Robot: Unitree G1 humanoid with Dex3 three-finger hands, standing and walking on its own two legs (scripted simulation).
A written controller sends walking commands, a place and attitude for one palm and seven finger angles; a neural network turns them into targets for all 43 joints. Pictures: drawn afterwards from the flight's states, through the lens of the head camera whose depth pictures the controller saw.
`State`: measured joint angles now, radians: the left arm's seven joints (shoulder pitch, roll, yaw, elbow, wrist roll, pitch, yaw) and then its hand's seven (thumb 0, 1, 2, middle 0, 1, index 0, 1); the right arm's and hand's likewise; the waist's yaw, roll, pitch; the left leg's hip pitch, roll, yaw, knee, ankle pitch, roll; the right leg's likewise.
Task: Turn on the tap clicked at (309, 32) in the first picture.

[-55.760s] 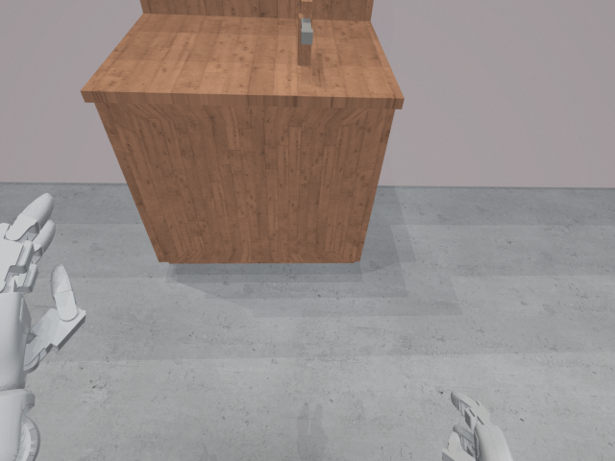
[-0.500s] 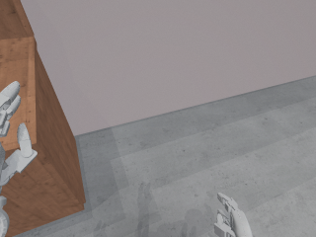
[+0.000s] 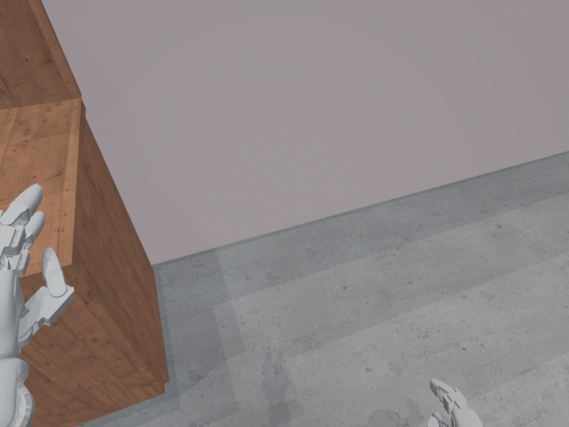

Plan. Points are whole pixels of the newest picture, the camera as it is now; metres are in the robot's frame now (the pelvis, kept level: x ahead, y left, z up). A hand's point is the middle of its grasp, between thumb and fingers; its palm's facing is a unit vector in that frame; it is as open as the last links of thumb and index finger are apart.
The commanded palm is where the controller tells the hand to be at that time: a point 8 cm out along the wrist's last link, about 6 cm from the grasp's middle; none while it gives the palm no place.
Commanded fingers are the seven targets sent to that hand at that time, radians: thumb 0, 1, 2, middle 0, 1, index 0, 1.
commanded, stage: come to a stop and stand still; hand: left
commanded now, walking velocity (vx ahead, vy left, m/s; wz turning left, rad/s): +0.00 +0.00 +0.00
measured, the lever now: out of the picture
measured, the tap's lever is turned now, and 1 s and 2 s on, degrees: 62 62 62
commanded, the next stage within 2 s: look again from close up in 0.14 s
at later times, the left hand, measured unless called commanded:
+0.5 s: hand (82, 263) +0.26 +0.26 +0.14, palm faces +0.28 -0.86 -0.43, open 7.4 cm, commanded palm +0.20 +0.30 +0.17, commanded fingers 0.00 0.90 0.90 -0.20 -0.30 -0.20 -0.30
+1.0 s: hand (21, 226) +0.27 +0.32 +0.19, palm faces +0.45 -0.77 -0.45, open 7.4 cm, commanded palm +0.18 +0.31 +0.17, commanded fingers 0.00 0.90 0.90 -0.20 -0.30 -0.20 -0.30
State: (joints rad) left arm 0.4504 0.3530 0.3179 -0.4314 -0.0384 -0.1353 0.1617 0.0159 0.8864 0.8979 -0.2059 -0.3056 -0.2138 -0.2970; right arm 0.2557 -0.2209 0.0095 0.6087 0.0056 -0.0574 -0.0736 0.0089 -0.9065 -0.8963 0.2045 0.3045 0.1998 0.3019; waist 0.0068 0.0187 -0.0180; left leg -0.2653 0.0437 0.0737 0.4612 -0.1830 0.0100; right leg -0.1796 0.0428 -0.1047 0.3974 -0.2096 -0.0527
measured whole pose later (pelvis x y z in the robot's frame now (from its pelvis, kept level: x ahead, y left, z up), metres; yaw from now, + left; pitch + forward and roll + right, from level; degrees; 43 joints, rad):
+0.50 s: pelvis +0.03 +0.03 +0.00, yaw -2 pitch +2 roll -1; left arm 0.46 0.40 0.36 -0.52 -0.03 -0.19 0.10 0.02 0.88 0.90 -0.21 -0.31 -0.22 -0.30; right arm 0.25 -0.21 0.03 0.56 0.00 -0.13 -0.01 0.01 -0.91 -0.90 0.21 0.30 0.20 0.30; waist 0.01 -0.05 0.08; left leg -0.28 0.00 0.10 0.47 -0.23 0.05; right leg -0.21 0.01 -0.06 0.43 -0.25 -0.02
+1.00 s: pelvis +0.01 +0.04 +0.00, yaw -2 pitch +2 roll -1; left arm 0.17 0.49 0.47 -0.37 -0.01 -0.22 0.07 0.02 0.88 0.90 -0.21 -0.31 -0.22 -0.30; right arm 0.19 -0.17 0.02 0.53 -0.01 -0.13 0.01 0.01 -0.90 -0.90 0.21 0.30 0.20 0.30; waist 0.07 -0.04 0.08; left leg -0.31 -0.01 0.10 0.50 -0.22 0.06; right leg -0.26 -0.01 -0.06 0.48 -0.26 -0.01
